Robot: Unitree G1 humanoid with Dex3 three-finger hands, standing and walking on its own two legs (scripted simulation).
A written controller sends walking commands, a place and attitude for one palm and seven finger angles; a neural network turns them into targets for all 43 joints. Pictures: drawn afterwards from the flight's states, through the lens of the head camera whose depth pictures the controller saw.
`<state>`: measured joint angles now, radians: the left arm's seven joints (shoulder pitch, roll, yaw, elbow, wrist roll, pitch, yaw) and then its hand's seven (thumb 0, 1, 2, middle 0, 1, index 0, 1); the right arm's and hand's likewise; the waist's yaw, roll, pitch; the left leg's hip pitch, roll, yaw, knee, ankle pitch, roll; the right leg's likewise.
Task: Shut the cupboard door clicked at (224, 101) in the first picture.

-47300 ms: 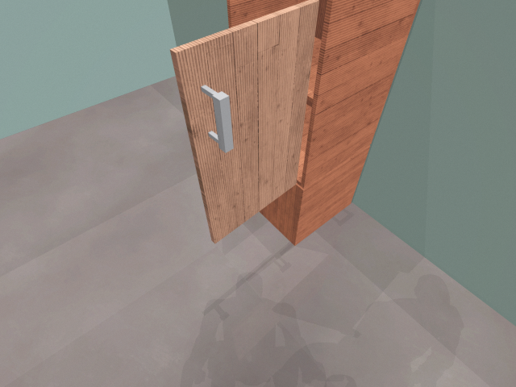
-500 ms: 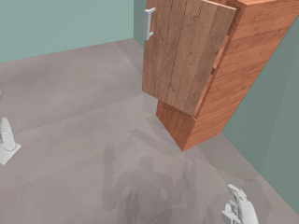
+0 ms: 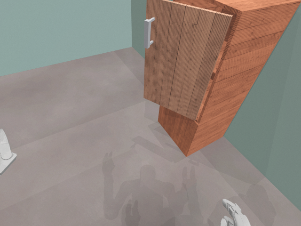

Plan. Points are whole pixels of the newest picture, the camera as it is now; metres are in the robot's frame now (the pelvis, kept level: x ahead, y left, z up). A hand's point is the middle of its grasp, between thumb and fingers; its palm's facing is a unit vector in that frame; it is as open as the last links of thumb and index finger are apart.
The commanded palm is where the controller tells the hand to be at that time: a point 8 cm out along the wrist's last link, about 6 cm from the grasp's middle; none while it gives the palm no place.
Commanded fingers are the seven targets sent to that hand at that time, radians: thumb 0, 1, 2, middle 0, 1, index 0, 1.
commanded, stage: stop stepping back and stand still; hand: left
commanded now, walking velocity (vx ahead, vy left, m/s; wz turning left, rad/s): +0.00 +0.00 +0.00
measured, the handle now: (149, 32) +0.90 +0.05 +0.11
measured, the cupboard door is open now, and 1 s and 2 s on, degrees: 28 28 28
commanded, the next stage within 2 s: let the arm hang, fingers relaxed in 0.36 s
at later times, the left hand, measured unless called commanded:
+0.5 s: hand (21, 169) +0.20 +0.27 +0.14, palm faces +0.39 -0.80 -0.45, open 7.4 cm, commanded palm none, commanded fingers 0.00 0.90 0.90 -0.20 -0.30 -0.20 -0.30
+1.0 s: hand out of the picture -0.04 +0.19 -0.17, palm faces +0.03 -0.98 -0.22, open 7.2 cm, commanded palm none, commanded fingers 0.00 0.90 0.90 -0.20 -0.30 -0.20 -0.30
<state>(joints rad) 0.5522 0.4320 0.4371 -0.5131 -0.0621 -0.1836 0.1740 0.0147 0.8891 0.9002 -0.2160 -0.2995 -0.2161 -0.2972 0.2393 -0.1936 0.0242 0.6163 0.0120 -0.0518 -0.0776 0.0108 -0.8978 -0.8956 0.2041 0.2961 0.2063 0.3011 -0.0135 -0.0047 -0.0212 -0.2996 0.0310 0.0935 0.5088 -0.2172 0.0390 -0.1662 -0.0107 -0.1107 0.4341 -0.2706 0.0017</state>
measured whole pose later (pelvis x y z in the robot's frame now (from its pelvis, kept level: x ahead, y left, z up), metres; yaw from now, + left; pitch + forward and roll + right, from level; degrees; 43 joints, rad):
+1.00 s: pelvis -0.02 -0.01 +0.00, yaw +1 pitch -1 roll -2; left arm 0.34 0.21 0.01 1.04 0.01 0.03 0.01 0.00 0.95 0.90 -0.21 -0.30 -0.21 -0.29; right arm 0.31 -0.20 0.00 1.04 -0.01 0.04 -0.02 0.01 -0.90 -0.90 0.20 0.30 0.20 0.30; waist -0.01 0.01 0.04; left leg -0.29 0.02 0.07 0.48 -0.17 0.04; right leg -0.17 -0.01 -0.13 0.44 -0.25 -0.01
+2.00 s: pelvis +0.00 -0.01 +0.00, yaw -1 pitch -1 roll +0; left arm 0.32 0.14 0.01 1.15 0.01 0.00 0.03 0.00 0.91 0.90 -0.20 -0.30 -0.20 -0.29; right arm 0.29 -0.14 -0.01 1.13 -0.01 0.01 -0.04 0.00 -0.90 -0.90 0.20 0.30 0.20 0.30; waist -0.01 0.02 0.03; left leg -0.22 0.02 0.11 0.41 -0.17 0.03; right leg -0.13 -0.02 -0.09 0.40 -0.25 -0.01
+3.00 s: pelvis +0.00 +0.00 +0.00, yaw +23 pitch +4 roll -2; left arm 0.07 0.24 0.07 0.87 0.02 0.05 0.02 0.00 0.91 0.90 -0.20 -0.30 -0.20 -0.29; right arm 0.22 -0.23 -0.07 0.94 -0.03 0.04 -0.01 0.00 -0.90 -0.90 0.20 0.30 0.21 0.30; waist -0.05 0.02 0.08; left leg -0.36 -0.09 -0.15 0.44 -0.13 0.06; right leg -0.42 -0.01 0.04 0.85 -0.39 0.06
